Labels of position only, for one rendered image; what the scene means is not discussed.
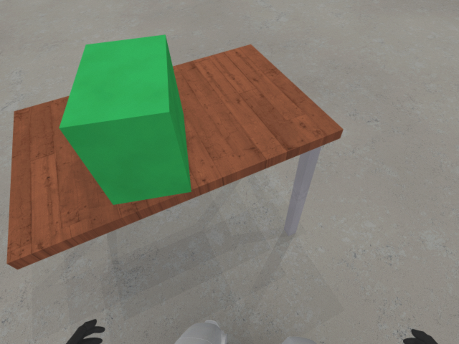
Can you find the table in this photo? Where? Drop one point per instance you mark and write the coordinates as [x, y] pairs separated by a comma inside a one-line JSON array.
[[241, 115]]

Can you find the right robot hand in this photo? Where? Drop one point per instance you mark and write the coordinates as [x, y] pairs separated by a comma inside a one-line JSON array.
[[420, 338]]

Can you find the left robot hand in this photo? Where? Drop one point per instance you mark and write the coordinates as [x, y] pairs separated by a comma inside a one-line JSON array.
[[86, 329]]

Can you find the robot left thigh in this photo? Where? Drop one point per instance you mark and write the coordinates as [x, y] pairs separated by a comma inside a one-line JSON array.
[[203, 333]]

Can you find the carton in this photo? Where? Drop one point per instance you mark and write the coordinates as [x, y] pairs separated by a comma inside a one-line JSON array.
[[125, 120]]

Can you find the robot left shin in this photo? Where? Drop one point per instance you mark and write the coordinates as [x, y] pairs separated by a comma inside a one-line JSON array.
[[212, 322]]

